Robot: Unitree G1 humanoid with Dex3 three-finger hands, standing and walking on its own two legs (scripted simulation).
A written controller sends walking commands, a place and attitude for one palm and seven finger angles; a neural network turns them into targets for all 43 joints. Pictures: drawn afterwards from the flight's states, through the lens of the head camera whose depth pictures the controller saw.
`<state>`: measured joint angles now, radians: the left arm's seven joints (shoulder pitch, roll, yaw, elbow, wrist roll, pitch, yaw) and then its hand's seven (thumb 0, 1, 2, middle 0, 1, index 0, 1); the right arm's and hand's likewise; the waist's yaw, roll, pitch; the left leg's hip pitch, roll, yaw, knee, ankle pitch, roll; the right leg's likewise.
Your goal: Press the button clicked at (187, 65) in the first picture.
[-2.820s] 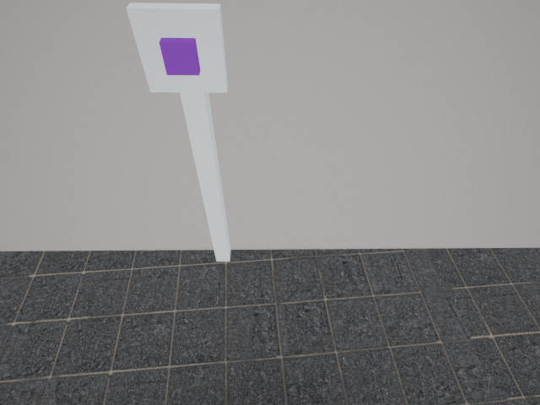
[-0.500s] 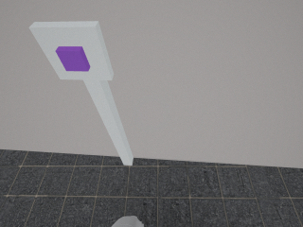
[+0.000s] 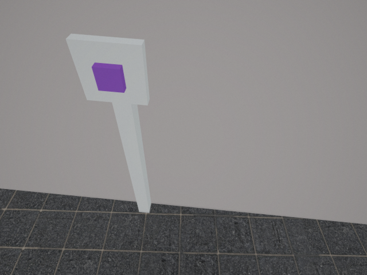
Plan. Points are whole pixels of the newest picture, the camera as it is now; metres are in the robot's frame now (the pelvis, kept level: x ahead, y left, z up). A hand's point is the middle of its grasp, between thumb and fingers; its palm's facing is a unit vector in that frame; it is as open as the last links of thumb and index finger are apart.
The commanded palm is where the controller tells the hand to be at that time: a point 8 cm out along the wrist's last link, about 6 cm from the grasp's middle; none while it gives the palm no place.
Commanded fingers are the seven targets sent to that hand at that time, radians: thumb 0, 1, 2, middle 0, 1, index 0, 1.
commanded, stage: look again from close up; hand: left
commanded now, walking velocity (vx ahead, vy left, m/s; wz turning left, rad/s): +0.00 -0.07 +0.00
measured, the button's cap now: (110, 77) +0.54 +0.23 +0.15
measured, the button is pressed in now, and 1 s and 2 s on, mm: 0 0 0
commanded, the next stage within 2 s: raise the hand and make a fist in 0.62 s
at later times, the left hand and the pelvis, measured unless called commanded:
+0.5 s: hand out of the picture +0.03 +0.16 -0.18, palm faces +0.02 -0.97 -0.23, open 7.3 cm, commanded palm none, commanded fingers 0.00 0.90 0.90 -0.20 -0.30 -0.20 -0.30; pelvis +0.03 -0.01 -0.01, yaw -1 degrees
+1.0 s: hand (116, 220) +0.22 +0.15 +0.03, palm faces +0.06 -1.00 -0.02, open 6.4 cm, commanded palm +0.13 +0.21 -0.03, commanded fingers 0.00 0.90 0.90 -0.61 -0.75 -0.61 -0.75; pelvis -0.02 -0.02 -0.03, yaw +0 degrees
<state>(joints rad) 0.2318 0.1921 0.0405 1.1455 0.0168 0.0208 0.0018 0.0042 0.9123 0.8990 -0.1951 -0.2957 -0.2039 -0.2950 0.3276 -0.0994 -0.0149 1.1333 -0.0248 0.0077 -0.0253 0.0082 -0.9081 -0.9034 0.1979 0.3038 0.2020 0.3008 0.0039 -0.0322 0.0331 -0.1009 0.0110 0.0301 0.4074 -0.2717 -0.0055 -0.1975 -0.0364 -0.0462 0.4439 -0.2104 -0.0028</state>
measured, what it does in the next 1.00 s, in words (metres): stands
